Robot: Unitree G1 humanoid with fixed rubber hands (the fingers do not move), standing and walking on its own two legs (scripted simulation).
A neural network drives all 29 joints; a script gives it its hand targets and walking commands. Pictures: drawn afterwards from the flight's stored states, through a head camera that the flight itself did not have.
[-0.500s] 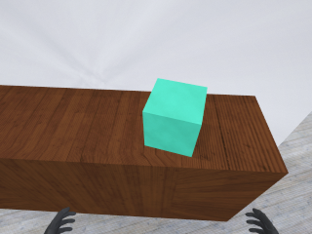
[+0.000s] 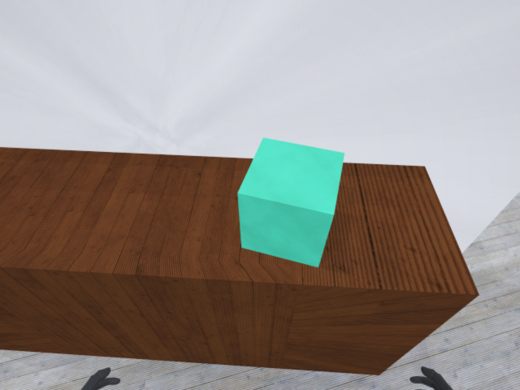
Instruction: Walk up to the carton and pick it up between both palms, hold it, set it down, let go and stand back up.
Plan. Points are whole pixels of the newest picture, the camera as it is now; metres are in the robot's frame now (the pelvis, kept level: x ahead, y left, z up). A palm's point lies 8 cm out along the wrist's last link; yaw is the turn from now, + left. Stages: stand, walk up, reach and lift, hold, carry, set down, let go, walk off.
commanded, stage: stand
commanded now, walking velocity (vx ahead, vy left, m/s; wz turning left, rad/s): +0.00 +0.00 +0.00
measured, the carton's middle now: (290, 202) +0.46 -0.05 -0.02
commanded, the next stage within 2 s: none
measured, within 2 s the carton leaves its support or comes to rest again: neither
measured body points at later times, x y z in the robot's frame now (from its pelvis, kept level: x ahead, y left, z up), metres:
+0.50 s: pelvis +0.00 +0.00 +0.00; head +0.00 +0.00 +0.45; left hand +0.09 +0.29 -0.13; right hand +0.09 -0.30 -0.12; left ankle +0.01 +0.12 -0.74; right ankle +0.01 -0.12 -0.74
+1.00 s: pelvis +0.00 +0.00 +0.01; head -0.01 +0.00 +0.46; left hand +0.08 +0.29 -0.12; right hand +0.07 -0.30 -0.12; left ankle +0.01 +0.13 -0.74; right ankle +0.01 -0.12 -0.74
